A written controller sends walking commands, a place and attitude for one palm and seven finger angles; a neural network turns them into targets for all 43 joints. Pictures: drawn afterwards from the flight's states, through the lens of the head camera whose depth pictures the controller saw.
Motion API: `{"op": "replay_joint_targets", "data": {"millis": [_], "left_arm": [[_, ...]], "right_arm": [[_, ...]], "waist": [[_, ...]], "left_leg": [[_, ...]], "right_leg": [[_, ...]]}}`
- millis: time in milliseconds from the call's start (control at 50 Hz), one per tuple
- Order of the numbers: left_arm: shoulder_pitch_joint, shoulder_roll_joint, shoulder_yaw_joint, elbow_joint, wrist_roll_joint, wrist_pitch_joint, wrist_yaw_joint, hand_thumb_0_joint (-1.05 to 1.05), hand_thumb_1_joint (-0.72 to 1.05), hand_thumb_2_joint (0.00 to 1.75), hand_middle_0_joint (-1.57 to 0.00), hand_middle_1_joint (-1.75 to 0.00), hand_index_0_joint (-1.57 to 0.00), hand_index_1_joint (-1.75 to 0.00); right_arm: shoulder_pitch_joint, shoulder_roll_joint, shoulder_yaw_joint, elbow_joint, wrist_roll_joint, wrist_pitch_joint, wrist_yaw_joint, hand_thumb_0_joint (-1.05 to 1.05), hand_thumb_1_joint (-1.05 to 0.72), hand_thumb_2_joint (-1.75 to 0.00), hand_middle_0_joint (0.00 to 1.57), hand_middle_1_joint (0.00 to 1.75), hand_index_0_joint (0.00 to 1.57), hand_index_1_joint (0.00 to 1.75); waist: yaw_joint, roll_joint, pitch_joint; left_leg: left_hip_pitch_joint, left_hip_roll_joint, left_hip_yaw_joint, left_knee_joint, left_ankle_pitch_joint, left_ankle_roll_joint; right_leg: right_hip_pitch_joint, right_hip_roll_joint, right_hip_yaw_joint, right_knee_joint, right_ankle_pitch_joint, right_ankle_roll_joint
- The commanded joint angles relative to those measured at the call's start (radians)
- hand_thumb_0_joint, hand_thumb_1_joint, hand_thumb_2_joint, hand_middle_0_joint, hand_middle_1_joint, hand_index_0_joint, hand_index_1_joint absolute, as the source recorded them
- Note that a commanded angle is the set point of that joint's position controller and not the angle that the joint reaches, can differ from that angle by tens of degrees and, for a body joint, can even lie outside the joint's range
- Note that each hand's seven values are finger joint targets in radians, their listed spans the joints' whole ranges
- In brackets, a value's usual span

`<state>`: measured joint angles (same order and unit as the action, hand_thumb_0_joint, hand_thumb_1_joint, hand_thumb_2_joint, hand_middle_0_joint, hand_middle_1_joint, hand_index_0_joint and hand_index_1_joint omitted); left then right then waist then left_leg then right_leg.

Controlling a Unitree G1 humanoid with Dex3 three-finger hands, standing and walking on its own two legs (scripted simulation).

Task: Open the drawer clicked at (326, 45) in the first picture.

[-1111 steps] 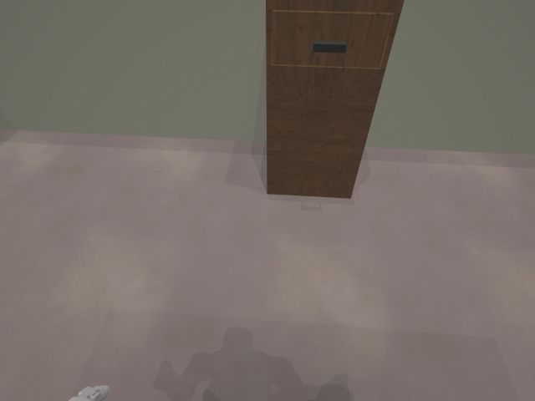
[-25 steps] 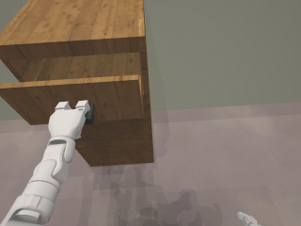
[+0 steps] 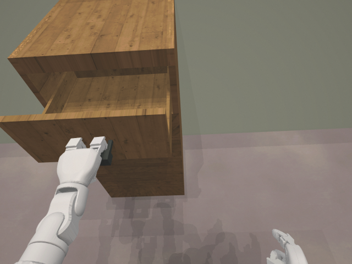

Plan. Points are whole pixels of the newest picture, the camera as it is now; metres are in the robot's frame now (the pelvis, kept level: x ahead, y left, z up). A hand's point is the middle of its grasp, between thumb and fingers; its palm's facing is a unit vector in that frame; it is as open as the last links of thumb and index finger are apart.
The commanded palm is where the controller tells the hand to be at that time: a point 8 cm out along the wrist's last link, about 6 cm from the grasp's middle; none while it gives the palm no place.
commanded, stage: pull the drawer open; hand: left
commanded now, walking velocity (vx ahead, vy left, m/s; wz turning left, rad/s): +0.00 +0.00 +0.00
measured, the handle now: (90, 151) +0.36 +0.25 +0.04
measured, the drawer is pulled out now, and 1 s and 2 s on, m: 0.18 0.30 0.29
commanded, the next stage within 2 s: open the thumb to release the handle in 1.16 s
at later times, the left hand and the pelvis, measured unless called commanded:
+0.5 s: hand (84, 197) +0.25 +0.24 +0.02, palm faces +0.01 -0.05 -1.00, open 6.0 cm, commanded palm +0.22 +0.23 +0.07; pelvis +0.00 +0.00 +0.00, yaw +0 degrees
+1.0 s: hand (77, 225) +0.19 +0.23 +0.02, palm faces +0.01 -0.07 -1.00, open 6.0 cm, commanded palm +0.15 +0.23 +0.07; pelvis +0.00 -0.01 +0.00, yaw -1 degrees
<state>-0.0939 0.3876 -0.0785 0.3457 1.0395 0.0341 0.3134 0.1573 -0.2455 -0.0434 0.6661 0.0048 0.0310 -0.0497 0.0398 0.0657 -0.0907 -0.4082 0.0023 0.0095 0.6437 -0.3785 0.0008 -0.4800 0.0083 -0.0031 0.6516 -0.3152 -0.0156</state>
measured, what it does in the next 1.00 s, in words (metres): stands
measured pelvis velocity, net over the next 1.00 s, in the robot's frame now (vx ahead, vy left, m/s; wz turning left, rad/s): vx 0.00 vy -0.01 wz -0.01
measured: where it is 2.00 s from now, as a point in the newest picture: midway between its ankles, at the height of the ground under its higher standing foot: outside the picture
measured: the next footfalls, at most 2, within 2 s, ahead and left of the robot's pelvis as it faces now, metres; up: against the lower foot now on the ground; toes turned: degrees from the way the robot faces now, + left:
none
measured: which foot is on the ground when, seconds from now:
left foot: down 0.00-1.00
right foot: down 0.00-1.00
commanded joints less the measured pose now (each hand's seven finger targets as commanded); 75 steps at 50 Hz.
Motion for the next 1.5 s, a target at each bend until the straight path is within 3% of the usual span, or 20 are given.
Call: {"op": "replay_joint_targets", "data": {"millis": [0,60,180,240,300,400,500,660,760,820,1000,1140,1160,1220,1240,1260,1280,1320,1360,1480], "left_arm": [[-0.154,0.146,0.082,-0.275,-0.009,-0.002,0.049,0.00,0.90,0.90,-0.40,-1.35,-0.40,-1.35],[-0.127,0.159,0.098,-0.279,-0.006,0.006,0.053,0.00,0.90,0.90,-0.40,-1.35,-0.40,-1.35],[-0.076,0.124,0.063,-0.363,0.001,0.010,0.055,0.00,0.90,0.90,-0.40,-1.35,-0.40,-1.35],[-0.023,0.127,0.074,-0.359,-0.004,0.016,0.053,0.00,0.90,0.90,-0.40,-1.35,-0.40,-1.35],[-0.016,0.137,0.083,-0.377,0.001,0.015,0.052,0.00,0.90,0.90,-0.40,-1.35,-0.40,-1.35],[0.099,0.098,0.064,-0.480,-0.006,0.013,0.050,0.00,0.90,0.90,-0.40,-1.35,-0.40,-1.35],[0.203,0.109,0.088,-0.522,-0.005,0.013,0.053,0.00,0.90,0.90,-0.40,-1.35,-0.40,-1.35],[0.291,0.133,0.123,-0.571,0.006,0.016,0.069,0.00,0.90,0.90,-0.40,-1.35,-0.40,-1.35],[0.398,0.107,0.114,-0.646,0.000,0.012,0.077,0.00,0.90,0.90,-0.40,-1.35,-0.40,-1.35],[0.463,0.084,0.102,-0.669,-0.005,0.008,0.081,0.00,0.90,0.90,-0.40,-1.35,-0.40,-1.35],[0.568,0.103,0.136,-0.722,-0.003,-0.006,0.100,0.00,0.90,0.90,-0.40,-1.35,-0.40,-1.35],[0.762,0.111,0.154,-0.790,-0.026,-0.003,0.099,0.00,0.90,0.90,-0.40,-1.35,-0.40,-1.35],[0.802,0.134,0.181,-0.801,-0.030,-0.003,0.104,0.00,0.90,0.90,-0.40,-1.35,-0.40,-1.35],[0.842,0.106,0.159,-0.823,-0.033,0.000,0.108,0.00,0.90,0.90,-0.40,-1.35,-0.40,-1.35],[0.467,0.199,0.222,-0.763,0.001,0.004,0.124,0.00,0.90,0.90,-0.40,-1.35,-0.40,-1.35],[0.431,0.200,0.242,-0.743,0.011,0.001,0.135,0.00,0.83,0.87,-0.40,-1.34,-0.40,-1.34],[0.496,0.183,0.241,-0.705,0.015,0.002,0.149,0.00,0.76,0.84,-0.39,-1.34,-0.39,-1.34],[0.502,0.128,0.192,-0.671,-0.002,0.009,0.146,0.00,0.62,0.78,-0.38,-1.32,-0.38,-1.32],[0.465,0.168,0.218,-0.662,-0.012,0.020,0.146,0.00,0.48,0.72,-0.37,-1.30,-0.37,-1.30],[0.467,0.174,0.199,-0.609,-0.008,0.061,0.115,0.00,0.06,0.54,-0.34,-1.26,-0.34,-1.26]], "right_arm": [[-0.097,-0.107,-0.031,-0.141,-0.006,-0.049,-0.002,0.00,-0.90,-0.90,0.20,0.30,0.20,0.30],[-0.108,-0.109,-0.028,-0.141,-0.010,-0.053,-0.005,0.00,-0.90,-0.90,0.20,0.30,0.20,0.30],[-0.132,-0.096,-0.023,-0.147,-0.013,-0.059,0.000,0.00,-0.90,-0.90,0.20,0.30,0.20,0.30],[-0.146,-0.094,-0.017,-0.148,-0.014,-0.058,-0.001,0.00,-0.90,-0.90,0.20,0.30,0.20,0.30],[-0.153,-0.093,-0.015,-0.146,-0.018,-0.059,-0.003,0.00,-0.90,-0.90,0.20,0.30,0.20,0.30],[-0.162,-0.084,-0.017,-0.162,-0.023,-0.063,0.009,0.00,-0.90,-0.90,0.20,0.30,0.20,0.30],[-0.180,-0.083,-0.011,-0.170,-0.026,-0.062,0.014,0.00,-0.90,-0.90,0.20,0.30,0.20,0.30],[-0.192,-0.079,-0.007,-0.169,-0.034,-0.060,0.011,0.00,-0.90,-0.90,0.20,0.30,0.20,0.30],[-0.204,-0.072,-0.006,-0.180,-0.035,-0.060,0.019,0.00,-0.90,-0.90,0.20,0.30,0.20,0.30],[-0.206,-0.068,-0.005,-0.187,-0.037,-0.062,0.027,0.00,-0.90,-0.90,0.20,0.30,0.20,0.30],[-0.202,-0.065,-0.006,-0.198,-0.041,-0.060,0.039,0.00,-0.90,-0.90,0.20,0.30,0.20,0.30],[-0.202,-0.073,0.002,-0.224,-0.039,-0.057,0.057,0.00,-0.90,-0.90,0.20,0.30,0.20,0.30],[-0.205,-0.079,0.003,-0.231,-0.037,-0.056,0.058,0.00,-0.90,-0.90,0.20,0.30,0.20,0.30],[-0.198,-0.077,0.004,-0.232,-0.036,-0.051,0.071,0.00,-0.90,-0.90,0.20,0.30,0.20,0.30],[-0.204,-0.095,0.003,-0.181,-0.043,-0.032,0.049,0.00,-0.90,-0.90,0.20,0.30,0.20,0.30],[-0.197,-0.087,-0.007,-0.190,-0.055,-0.034,0.031,0.00,-0.90,-0.90,0.20,0.30,0.20,0.30],[-0.193,-0.080,-0.007,-0.202,-0.056,-0.045,0.028,0.00,-0.90,-0.90,0.20,0.30,0.20,0.30],[-0.184,-0.078,-0.012,-0.191,-0.042,-0.049,0.023,0.00,-0.90,-0.90,0.20,0.30,0.20,0.30],[-0.184,-0.081,-0.018,-0.178,-0.038,-0.046,0.014,0.00,-0.90,-0.90,0.20,0.30,0.20,0.30],[-0.219,-0.076,0.002,-0.174,-0.029,-0.036,0.002,0.00,-0.90,-0.90,0.20,0.30,0.20,0.30]], "waist": [[0.010,-0.053,-0.257],[0.013,-0.062,-0.238],[0.021,-0.030,-0.244],[0.025,-0.068,-0.213],[0.031,-0.049,-0.202],[0.042,-0.041,-0.238],[0.045,-0.058,-0.180],[0.050,-0.060,-0.176],[0.062,-0.031,-0.190],[0.060,-0.058,-0.163],[0.067,-0.034,-0.144],[0.086,-0.051,-0.167],[0.095,-0.025,-0.177],[0.086,-0.025,-0.161],[0.013,-0.049,-0.108],[0.038,-0.048,-0.102],[0.055,-0.033,-0.140],[0.048,-0.013,-0.177],[0.046,-0.041,-0.200],[0.067,-0.074,-0.172]], "left_leg": [[0.091,-0.031,0.014,-0.060,0.422,0.014],[0.085,-0.032,0.015,-0.067,0.388,0.014],[0.113,-0.032,0.012,-0.068,0.396,0.010],[0.091,-0.036,0.013,-0.070,0.365,0.012],[0.094,-0.037,0.014,-0.076,0.366,0.011],[0.130,-0.031,0.011,-0.066,0.429,0.008],[0.100,-0.032,0.010,-0.069,0.381,0.007],[0.098,-0.036,0.011,-0.059,0.362,0.008],[0.108,-0.034,0.008,-0.052,0.397,0.003],[0.094,-0.032,0.007,-0.042,0.382,0.008],[0.080,-0.030,0.004,-0.028,0.335,0.006],[0.058,-0.022,0.008,-0.008,0.424,0.007],[0.057,-0.018,0.008,-0.010,0.455,0.001],[0.053,-0.011,0.007,0.004,0.479,0.004],[0.029,-0.024,-0.006,0.008,0.356,0.004],[0.025,-0.026,-0.006,-0.002,0.305,0.007],[0.037,-0.029,-0.002,0.004,0.290,0.012],[0.059,-0.031,0.002,0.004,0.310,0.006],[0.068,-0.030,0.000,0.000,0.335,0.003],[0.049,-0.038,0.003,-0.025,0.315,0.006]], "right_leg": [[0.195,0.021,-0.016,-0.051,0.347,-0.020],[0.194,0.022,-0.015,-0.058,0.318,-0.020],[0.188,0.019,-0.016,-0.055,0.308,-0.022],[0.195,0.021,-0.012,-0.060,0.306,-0.020],[0.197,0.020,-0.010,-0.061,0.303,-0.022],[0.212,0.020,-0.009,-0.053,0.339,-0.022],[0.196,0.022,-0.003,-0.055,0.310,-0.021],[0.202,0.021,0.016,-0.056,0.327,-0.022],[0.204,0.024,0.018,-0.042,0.342,-0.024],[0.184,0.023,0.013,-0.036,0.333,-0.020],[0.152,0.026,0.020,-0.027,0.274,-0.025],[0.192,0.019,0.042,-0.002,0.401,-0.020],[0.206,0.019,0.051,0.000,0.421,-0.022],[0.178,0.023,0.041,0.016,0.423,-0.021],[0.107,0.025,0.044,0.005,0.366,-0.021],[0.110,0.028,0.047,-0.002,0.310,-0.025],[0.115,0.023,0.042,0.001,0.292,-0.025],[0.122,0.026,0.022,0.003,0.294,-0.024],[0.150,0.024,0.027,-0.006,0.325,-0.024],[0.191,0.016,0.032,-0.020,0.343,-0.020]]}}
